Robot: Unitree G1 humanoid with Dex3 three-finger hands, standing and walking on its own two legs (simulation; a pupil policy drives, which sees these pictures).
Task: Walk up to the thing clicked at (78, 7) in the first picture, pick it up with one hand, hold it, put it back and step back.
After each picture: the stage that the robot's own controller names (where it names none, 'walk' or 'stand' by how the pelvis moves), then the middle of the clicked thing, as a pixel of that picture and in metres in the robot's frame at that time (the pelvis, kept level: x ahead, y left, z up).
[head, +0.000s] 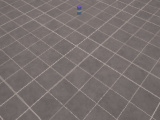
stand; (79, 9) +2.02 +0.07 -0.72
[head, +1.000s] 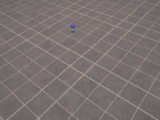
walk; (73, 28) +1.86 +0.28 -0.71
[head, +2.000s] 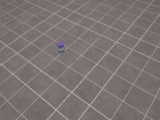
walk; (61, 47) +1.23 +0.34 -0.72
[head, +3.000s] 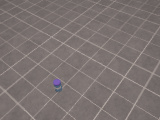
walk; (57, 85) +0.77 +0.29 -0.72
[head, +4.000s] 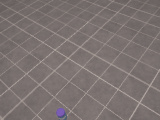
walk; (61, 114) +0.48 +0.24 -0.71
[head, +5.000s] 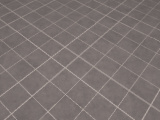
stand; out of the picture +0.33 +0.19 -0.70
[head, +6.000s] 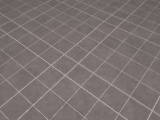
stand; out of the picture +0.30 +0.19 -0.72
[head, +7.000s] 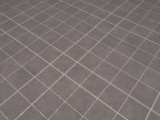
stand; out of the picture +0.30 +0.20 -0.73
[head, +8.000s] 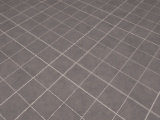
stand; out of the picture +0.29 +0.21 -0.73
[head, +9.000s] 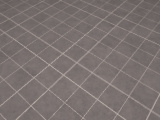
stand; out of the picture +0.28 +0.20 -0.73
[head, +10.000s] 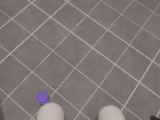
go down; (43, 98) +0.33 +0.21 -0.52
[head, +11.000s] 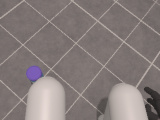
go down; (35, 75) +0.37 +0.24 -0.32
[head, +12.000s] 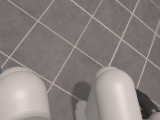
close in; out of the picture +0.34 +0.27 -0.24
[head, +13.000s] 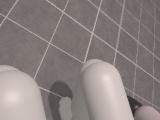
close; out of the picture +0.34 +0.28 -0.21
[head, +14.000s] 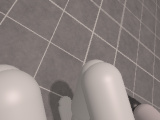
lift; out of the picture +0.34 +0.29 -0.21
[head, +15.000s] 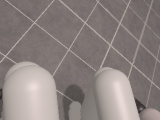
lift; out of the picture +0.26 +0.26 -0.18
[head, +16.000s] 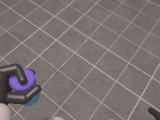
lift; (26, 88) +0.31 +0.19 +0.01
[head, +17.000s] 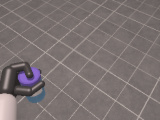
hold; (32, 85) +0.33 +0.18 +0.00
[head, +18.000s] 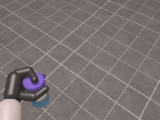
hold; (37, 90) +0.32 +0.17 -0.01
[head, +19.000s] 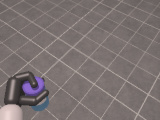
crouch; (37, 94) +0.31 +0.17 -0.03
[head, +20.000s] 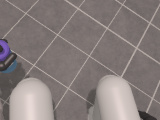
lower; (2, 57) +0.40 +0.25 -0.12
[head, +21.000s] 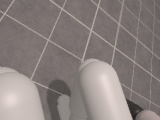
lower; out of the picture +0.36 +0.31 -0.22
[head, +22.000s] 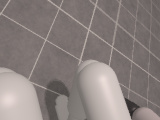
lower; out of the picture +0.36 +0.31 -0.22
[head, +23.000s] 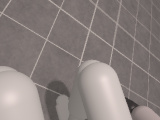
lower; out of the picture +0.35 +0.31 -0.22
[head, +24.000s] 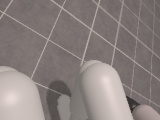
lower; out of the picture +0.35 +0.31 -0.22
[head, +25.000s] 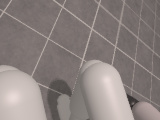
open; out of the picture +0.34 +0.29 -0.22
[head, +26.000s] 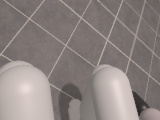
stand; out of the picture +0.34 +0.28 -0.23
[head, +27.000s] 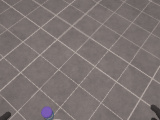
stand; (47, 113) +0.33 +0.21 -0.58
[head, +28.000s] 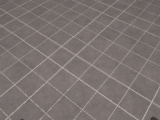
stand; out of the picture +0.32 +0.21 -0.66
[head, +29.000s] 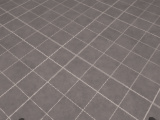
stand; out of the picture +0.31 +0.20 -0.67
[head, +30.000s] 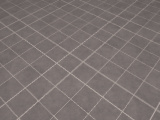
stand; out of the picture +0.34 +0.19 -0.72
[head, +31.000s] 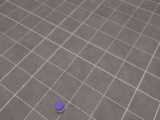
walk; (59, 107) +0.43 +0.19 -0.69
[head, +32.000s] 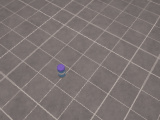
walk; (61, 70) +0.76 +0.19 -0.69
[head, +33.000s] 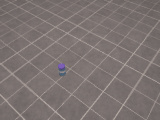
stand; (62, 69) +0.94 +0.23 -0.70
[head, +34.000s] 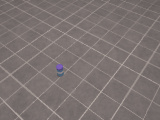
stand; (60, 70) +0.94 +0.23 -0.73
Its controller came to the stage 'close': yes
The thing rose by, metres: 0.70
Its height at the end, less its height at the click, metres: +0.00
